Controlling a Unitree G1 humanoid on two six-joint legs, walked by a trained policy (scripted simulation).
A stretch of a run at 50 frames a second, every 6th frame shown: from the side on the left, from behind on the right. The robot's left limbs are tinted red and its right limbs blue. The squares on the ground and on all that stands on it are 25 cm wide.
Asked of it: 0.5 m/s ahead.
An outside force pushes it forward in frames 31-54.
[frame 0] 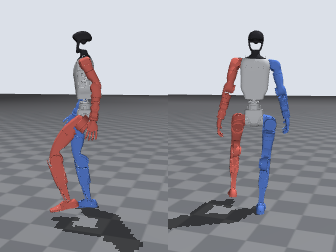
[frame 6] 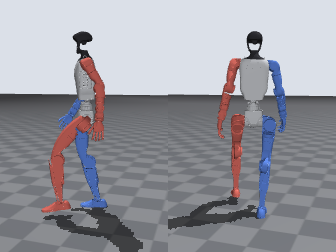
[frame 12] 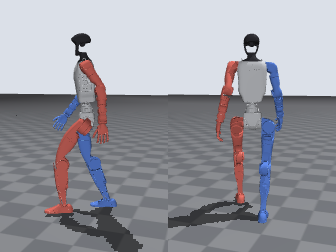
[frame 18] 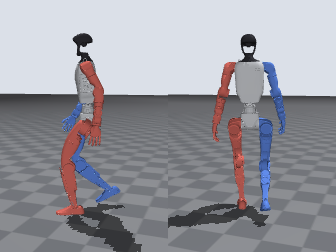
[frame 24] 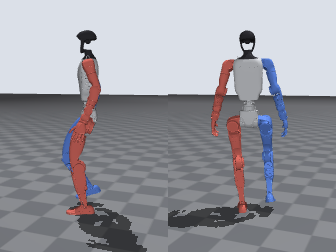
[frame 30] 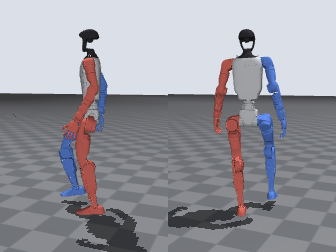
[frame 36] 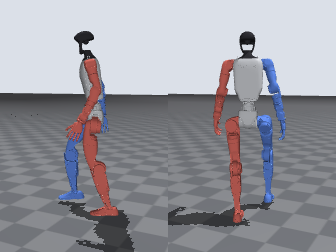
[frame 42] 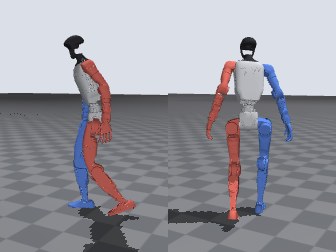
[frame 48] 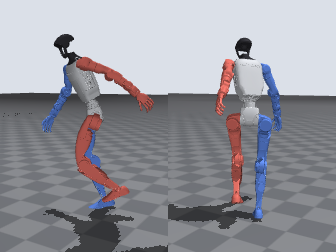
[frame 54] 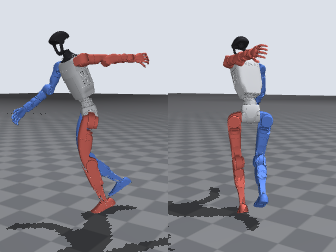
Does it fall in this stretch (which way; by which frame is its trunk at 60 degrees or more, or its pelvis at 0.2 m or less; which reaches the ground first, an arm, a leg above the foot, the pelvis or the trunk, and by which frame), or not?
no
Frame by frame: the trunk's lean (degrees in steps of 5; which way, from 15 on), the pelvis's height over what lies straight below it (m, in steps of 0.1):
0: 5, 0.8
6: 5, 0.8
12: 5, 0.8
18: 5, 0.8
24: 5, 0.8
30: 5, 0.8
36: 10, 0.8
42: 20 forward, 0.8
48: 25 forward, 0.8
54: 25 forward, 0.8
